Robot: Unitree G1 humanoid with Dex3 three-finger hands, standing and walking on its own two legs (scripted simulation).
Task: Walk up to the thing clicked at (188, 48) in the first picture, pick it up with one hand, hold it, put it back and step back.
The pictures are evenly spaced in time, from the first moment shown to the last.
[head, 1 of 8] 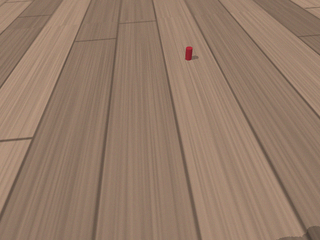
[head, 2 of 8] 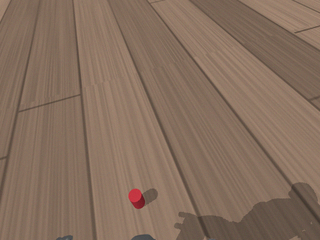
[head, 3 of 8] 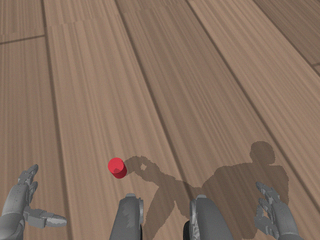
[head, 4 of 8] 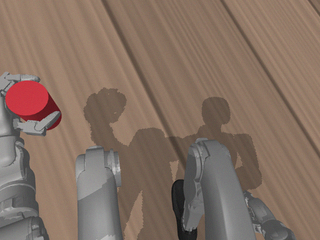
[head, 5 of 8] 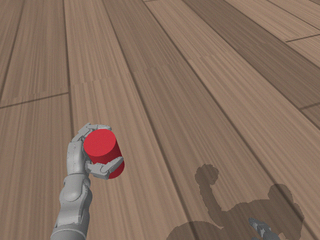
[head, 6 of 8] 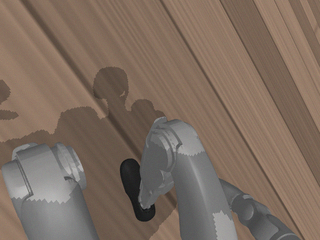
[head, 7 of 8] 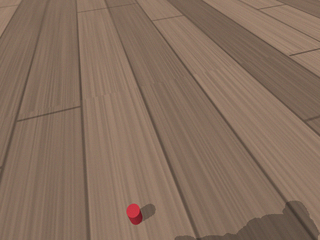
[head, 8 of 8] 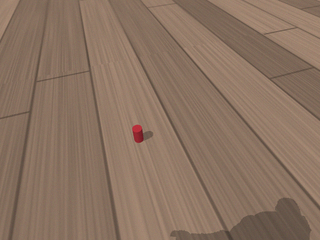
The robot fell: no
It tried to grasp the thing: yes
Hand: left
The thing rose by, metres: 0.69
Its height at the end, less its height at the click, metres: +0.00
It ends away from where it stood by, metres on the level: 0.01
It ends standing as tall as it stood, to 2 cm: yes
